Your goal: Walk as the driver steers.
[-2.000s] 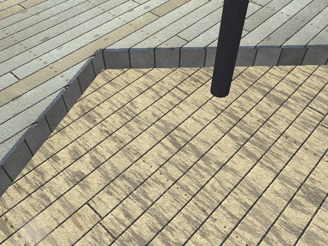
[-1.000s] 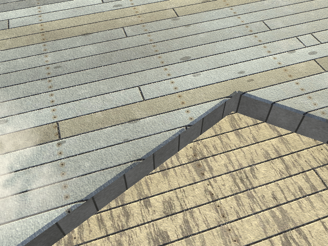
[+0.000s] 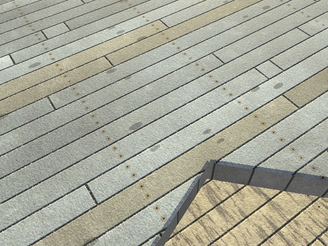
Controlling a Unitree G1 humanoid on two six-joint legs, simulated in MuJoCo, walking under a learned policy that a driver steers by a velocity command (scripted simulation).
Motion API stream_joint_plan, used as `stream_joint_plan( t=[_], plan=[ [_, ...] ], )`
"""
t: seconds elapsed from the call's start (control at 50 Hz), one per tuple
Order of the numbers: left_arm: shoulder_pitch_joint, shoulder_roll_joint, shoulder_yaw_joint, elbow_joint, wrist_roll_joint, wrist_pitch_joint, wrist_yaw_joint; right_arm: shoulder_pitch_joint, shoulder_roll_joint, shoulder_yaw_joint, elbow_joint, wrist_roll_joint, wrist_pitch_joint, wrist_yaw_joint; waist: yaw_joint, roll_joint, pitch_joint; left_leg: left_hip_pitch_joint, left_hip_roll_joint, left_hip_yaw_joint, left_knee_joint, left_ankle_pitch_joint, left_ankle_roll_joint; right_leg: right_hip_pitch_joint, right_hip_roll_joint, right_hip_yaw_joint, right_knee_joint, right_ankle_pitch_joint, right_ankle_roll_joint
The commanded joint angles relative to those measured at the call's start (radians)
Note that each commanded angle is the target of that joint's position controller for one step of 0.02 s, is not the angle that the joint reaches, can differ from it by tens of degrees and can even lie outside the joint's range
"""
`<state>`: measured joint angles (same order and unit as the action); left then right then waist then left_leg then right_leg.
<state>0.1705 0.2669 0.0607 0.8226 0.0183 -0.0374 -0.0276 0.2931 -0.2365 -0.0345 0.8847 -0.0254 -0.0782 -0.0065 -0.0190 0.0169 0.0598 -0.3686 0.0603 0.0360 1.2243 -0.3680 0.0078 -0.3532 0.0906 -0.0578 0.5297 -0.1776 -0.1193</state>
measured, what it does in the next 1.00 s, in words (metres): climbs: left foot 0.15 m higher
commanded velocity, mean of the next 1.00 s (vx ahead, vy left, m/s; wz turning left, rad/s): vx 0.50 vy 0.00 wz -0.24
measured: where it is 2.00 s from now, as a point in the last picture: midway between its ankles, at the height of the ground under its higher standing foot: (195, 121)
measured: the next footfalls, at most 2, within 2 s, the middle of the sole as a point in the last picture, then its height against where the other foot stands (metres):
left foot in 0.50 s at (149, 212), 0.15 m higher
right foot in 1.08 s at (227, 133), level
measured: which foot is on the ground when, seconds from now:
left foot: up 0.00-0.48, down 0.50-1.00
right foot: down 0.00-0.52, up 0.54-1.00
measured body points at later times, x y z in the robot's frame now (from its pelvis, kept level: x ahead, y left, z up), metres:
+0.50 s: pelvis +0.30 +0.02 +0.00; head +0.33 +0.01 +0.45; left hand +0.26 +0.29 -0.13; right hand +0.53 -0.19 -0.04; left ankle +0.48 +0.09 -0.59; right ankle +0.05 -0.06 -0.71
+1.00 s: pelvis +0.63 -0.04 +0.15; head +0.64 -0.04 +0.60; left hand +0.89 +0.11 +0.07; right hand +0.54 -0.26 +0.01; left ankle +0.49 +0.10 -0.58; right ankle +0.80 -0.23 -0.51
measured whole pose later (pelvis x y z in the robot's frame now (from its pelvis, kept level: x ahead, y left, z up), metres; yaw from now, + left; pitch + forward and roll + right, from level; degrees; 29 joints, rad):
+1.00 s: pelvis +0.63 -0.04 +0.15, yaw -12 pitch +3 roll +0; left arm 0.06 0.20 0.03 0.66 0.05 -0.06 -0.07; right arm 0.47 -0.18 0.01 0.93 -0.09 -0.11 0.06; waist -0.07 -0.01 -0.03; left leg 0.08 0.02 0.07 0.26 -0.38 0.01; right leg -0.82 -0.03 0.03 0.82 0.13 -0.06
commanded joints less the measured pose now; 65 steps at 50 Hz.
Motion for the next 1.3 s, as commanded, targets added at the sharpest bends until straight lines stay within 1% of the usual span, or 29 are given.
stream_joint_plan(
  t=[0.02,0.16,0.34,0.42,0.44,0.48,0.5,0.52,0.54,0.56,0.62,0.68,0.74,0.78,0.86,0.88,0.98,1.02,1.06,1.08,1.1,1.12,1.14,1.16,1.18,1.2,1.24,1.26,1.3],
  plan=[
    [0.077,0.118,0.03,-0.036,-0.015,-0.005,0.011,0.053,-0.088,-0.019,-0.068,-0.019,0.012,0.008,-0.007,-0.057,-0.074,-0.206,0.052,-0.055,-0.01,0.061,-0.008,0.205,-0.262,0.347,-0.298,0.268,-0.152],
    [0.252,0.136,0.033,-0.012,-0.012,-0.026,0.023,-0.17,-0.069,-0.021,-0.166,-0.031,0.045,0.005,0.05,-0.058,-0.053,-0.584,0.044,-0.029,0.258,0.035,-0.043,0.313,-0.248,0.428,-0.313,0.183,-0.204],
    [0.474,0.101,0.006,0.095,0.006,-0.05,0.071,-0.48,0.01,0.046,-0.417,-0.036,0.047,-0.002,0.09,-0.083,0.034,-1.17,0.022,-0.03,0.615,-0.234,0.039,0.541,-0.289,0.475,-0.268,0.239,-0.152],
    [0.428,0.111,0.008,0.113,-0.015,-0.032,0.089,-0.507,0.046,0.079,-0.515,-0.035,0.05,0.002,0.05,-0.086,0.031,-0.897,0.034,-0.034,0.341,-0.18,0.101,0.442,-0.299,0.341,-0.406,0.523,-0.081],
    [0.336,0.114,0.003,0.074,-0.033,-0.022,0.074,-0.441,0.038,0.085,-0.488,-0.017,0.055,0.013,0.009,-0.033,0.003,-0.543,-0.003,0.088,0.076,-0.079,0.117,0.262,-0.246,0.228,-0.471,0.727,-0.068],
    [0.369,0.161,0.013,0.065,-0.036,-0.028,0.044,-0.166,0.01,0.044,-0.374,-0.008,0.058,0.013,-0.067,-0.148,-0.2,0.018,-0.142,0.164,0.086,-0.058,0.141,0.137,-0.255,0.205,-0.207,1.497,-0.077],
    [0.32,0.211,0.035,0.066,-0.038,-0.051,0.037,0.102,-0.036,0.011,-0.317,-0.001,0.062,0.001,-0.201,-0.175,-0.297,0.198,-0.104,-0.042,-0.038,-0.067,0.173,0.127,-0.277,0.232,0.068,1.553,-0.022],
    [0.334,0.114,0.023,0.029,-0.072,-0.081,0.02,0.179,-0.202,-0.049,-0.289,-0.027,0.045,-0.009,-0.184,0.089,-0.363,0.387,0.179,-0.477,-0.36,-0.187,0.262,-0.074,-0.137,0.214,0.509,0.776,0.104],
    [0.372,0.099,0.026,0.003,-0.039,-0.081,-0.004,0.138,-0.293,-0.069,-0.256,-0.021,0.061,-0.013,-0.142,0.368,-0.457,0.337,0.285,-0.92,-0.721,-0.091,0.32,-0.104,0.11,0.26,0.917,-0.119,0.147],
    [0.323,0.091,0.032,-0.032,0.012,-0.068,-0.01,0.021,-0.223,-0.052,-0.244,0.009,0.064,-0.005,-0.049,0.226,-0.346,0.193,0.253,-1.002,-0.776,-0.156,0.288,-0.202,0.055,0.285,1.052,-0.105,0.1],
    [0.19,-0.01,0.002,-0.102,0.025,-0.019,-0.001,-0.086,-0.032,-0.016,-0.155,-0.007,0.028,0.009,0.036,-0.013,-0.06,-0.161,0.172,-0.579,-0.724,-0.263,0.195,-0.291,-0.074,0.218,0.983,-0.026,0.023],
    [0.161,-0.002,0.001,-0.132,-0.005,0.013,0.015,-0.083,-0.032,-0.028,-0.09,-0.005,-0.004,0.009,0.071,0.063,-0.026,-0.226,0.14,-0.376,-0.789,-0.122,0.189,-0.288,-0.062,0.221,0.845,-0.046,0.046],
    [0.076,0.03,0.011,-0.164,0.01,0.008,0.016,-0.071,-0.066,-0.046,-0.05,0.013,-0.025,0.004,0.085,0.095,-0.023,-0.14,0.105,-0.202,-0.876,0.127,0.193,-0.304,-0.064,0.171,0.636,0.123,0.075],
    [0.025,0.01,0.01,-0.174,0.023,0.008,0.015,0.05,-0.06,-0.049,-0.015,0.013,-0.03,-0.004,0.043,0.103,-0.06,0.068,0.154,-0.244,-0.868,0.219,0.256,-0.458,-0.072,0.133,0.751,0.104,0.08],
    [-0.148,0.035,0.012,-0.242,0.026,0.008,0.022,0.15,-0.097,-0.05,0.01,-0.002,-0.047,-0.012,0.005,0.006,0.004,0.372,0.188,-0.25,-1.031,0.168,0.214,-0.759,-0.133,0.155,0.745,-0.078,0.058],
    [-0.132,-0.069,-0.048,-0.24,0.048,-0.041,0.004,0.125,0.076,0.017,0.002,-0.097,-0.062,0.007,-0.044,0.015,-0.16,0.498,0.192,-0.268,-0.974,0.04,0.208,-0.782,-0.14,0.281,0.565,0.184,0.046],
    [-0.286,-0.026,-0.026,-0.264,0.026,-0.044,-0.061,0.155,-0.079,0.03,-0.015,-0.071,-0.048,0.099,-0.035,0.118,0.019,0.13,0.124,-0.021,-1.181,0.167,0.182,-0.225,-0.105,0.012,0.267,0.354,0.068],
    [-0.268,0.009,-0.019,-0.276,0.035,-0.033,-0.057,0.131,-0.141,0.014,-0.011,-0.04,-0.071,0.088,0.007,0.066,0.034,0.311,0.162,-0.02,-1.091,0.479,0.164,-0.268,-0.093,0.03,0.155,0.262,0.06],
    [-0.233,0.055,-0.003,-0.266,0.034,-0.041,-0.052,0.173,-0.199,-0.001,0.032,-0.009,-0.067,0.068,0.049,0.077,-0.016,0.457,0.124,0.022,-0.914,0.94,0.11,-0.149,-0.033,-0.052,-0.049,0.26,0.023],
    [-0.096,0.091,0.01,-0.213,0.012,-0.054,-0.044,0.207,-0.217,-0.006,0.048,-0.025,-0.056,0.064,0.087,0.078,-0.091,0.378,0.099,0.038,-0.781,1.096,0.063,0.117,-0.021,-0.053,-0.067,0.418,-0.002],
    [0.09,0.121,0.017,-0.167,0.015,-0.057,-0.025,0.245,-0.14,0.013,0.038,-0.038,-0.052,0.059,0.136,0.0,-0.302,0.211,0.057,0.028,-0.558,0.871,0.008,0.504,-0.135,0.029,0.081,0.681,-0.097],
    [0.322,0.177,0.017,-0.11,-0.004,-0.052,-0.024,0.515,0.076,0.082,0.012,-0.074,-0.06,0.077,0.09,-0.315,-0.772,-0.164,-0.087,-0.021,-0.161,0.203,-0.054,1.183,-0.479,0.506,0.157,0.937,-0.431],
    [0.49,0.147,0.025,-0.052,0.039,-0.05,-0.007,0.253,-0.078,0.028,-0.01,0.002,-0.051,0.104,0.233,-0.216,-0.681,-0.257,-0.19,-0.077,0.193,-0.252,-0.069,1.036,-0.524,0.71,-0.042,0.992,-0.394],
    [0.417,0.196,0.046,-0.005,0.036,-0.078,0.008,0.096,-0.089,0.005,-0.059,0.028,-0.047,0.1,0.199,-0.153,-0.403,-0.337,-0.105,-0.166,0.299,-0.183,-0.028,0.736,-0.494,0.518,-0.076,0.872,-0.256],
    [0.265,0.187,0.051,-0.02,0.032,-0.084,0.02,-0.029,-0.137,-0.017,-0.066,0.008,-0.045,0.081,0.153,-0.102,-0.147,-0.349,-0.03,-0.113,0.281,-0.118,-0.011,0.377,-0.42,0.345,-0.151,0.83,-0.194],
    [0.151,0.107,0.021,-0.045,0.003,-0.079,0.022,0.115,-0.075,0.002,-0.062,-0.032,-0.048,0.057,0.039,-0.187,-0.256,-0.264,0.04,-0.145,0.235,-0.137,-0.025,0.323,-0.45,0.295,-0.132,0.908,-0.227],
    [0.009,-0.027,-0.016,-0.092,0.008,-0.086,0.027,0.106,0.037,0.038,-0.051,-0.049,-0.031,0.06,-0.036,-0.085,-0.22,-0.129,0.074,-0.138,0.143,-0.133,-0.037,0.106,-0.405,0.182,-0.221,0.804,-0.171],
    [-0.059,-0.039,-0.021,-0.124,0.013,-0.092,0.034,0.094,0.041,0.033,-0.058,-0.035,-0.028,0.063,-0.065,-0.052,-0.201,-0.106,0.07,-0.118,0.088,-0.118,-0.051,0.041,-0.378,0.145,-0.264,0.655,-0.141],
    [-0.165,0.076,0.015,-0.185,0.032,-0.104,0.046,0.137,-0.008,0.012,-0.046,-0.008,-0.025,0.085,-0.1,-0.076,-0.185,-0.007,0.028,-0.03,-0.007,0.038,-0.076,-0.107,-0.306,-0.017,-0.317,0.55,-0.126]
  ],
)
Velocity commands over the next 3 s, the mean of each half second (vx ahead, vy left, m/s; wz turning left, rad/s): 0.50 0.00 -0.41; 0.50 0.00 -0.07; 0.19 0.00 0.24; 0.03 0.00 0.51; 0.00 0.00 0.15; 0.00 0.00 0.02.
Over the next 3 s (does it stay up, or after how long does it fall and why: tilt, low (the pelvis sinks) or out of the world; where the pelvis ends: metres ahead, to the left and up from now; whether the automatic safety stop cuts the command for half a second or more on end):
stays up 0.88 -0.10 0.15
